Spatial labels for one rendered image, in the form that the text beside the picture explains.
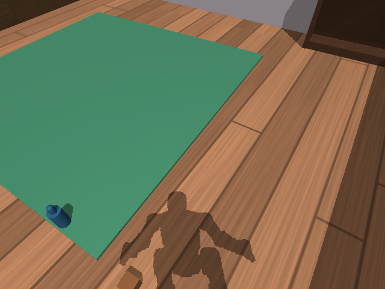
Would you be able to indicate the bookshelf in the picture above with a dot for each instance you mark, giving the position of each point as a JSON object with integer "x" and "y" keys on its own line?
{"x": 353, "y": 29}

